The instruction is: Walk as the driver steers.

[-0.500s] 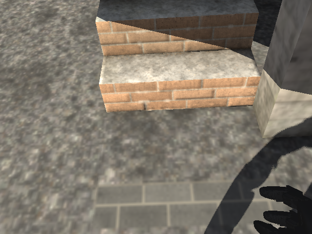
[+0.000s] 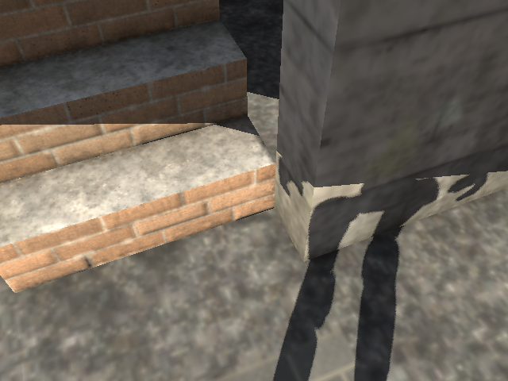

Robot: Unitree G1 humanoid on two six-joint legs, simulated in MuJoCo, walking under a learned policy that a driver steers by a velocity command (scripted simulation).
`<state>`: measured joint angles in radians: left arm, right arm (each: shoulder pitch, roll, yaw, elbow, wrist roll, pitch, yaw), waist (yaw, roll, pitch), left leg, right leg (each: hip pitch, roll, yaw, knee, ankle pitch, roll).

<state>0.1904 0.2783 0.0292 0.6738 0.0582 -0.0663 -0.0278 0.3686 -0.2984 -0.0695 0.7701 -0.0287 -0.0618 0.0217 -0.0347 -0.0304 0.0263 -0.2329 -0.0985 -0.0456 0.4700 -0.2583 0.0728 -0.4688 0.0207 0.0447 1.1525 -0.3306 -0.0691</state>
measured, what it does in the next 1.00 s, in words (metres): walks ahead, turning left: right foot, then left foot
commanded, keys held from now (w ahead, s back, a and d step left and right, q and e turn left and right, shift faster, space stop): w+q+shift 0.78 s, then w+e+shift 0.22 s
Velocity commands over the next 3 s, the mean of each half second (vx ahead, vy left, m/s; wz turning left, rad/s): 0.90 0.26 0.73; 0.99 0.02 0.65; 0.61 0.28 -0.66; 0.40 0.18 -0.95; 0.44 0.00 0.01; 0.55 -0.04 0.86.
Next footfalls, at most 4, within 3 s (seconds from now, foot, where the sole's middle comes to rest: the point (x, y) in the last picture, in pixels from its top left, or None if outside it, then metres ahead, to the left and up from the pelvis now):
0.18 right None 0.31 -0.15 -0.77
0.58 left None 0.48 0.29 -0.77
1.02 right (140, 287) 0.76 0.34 -0.77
1.34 left None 0.86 0.71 -0.56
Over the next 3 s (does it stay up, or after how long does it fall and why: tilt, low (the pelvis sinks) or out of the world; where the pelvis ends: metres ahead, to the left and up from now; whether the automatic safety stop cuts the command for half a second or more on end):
stays up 1.11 0.66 0.43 its command is cut before an obstacle after 0.1 s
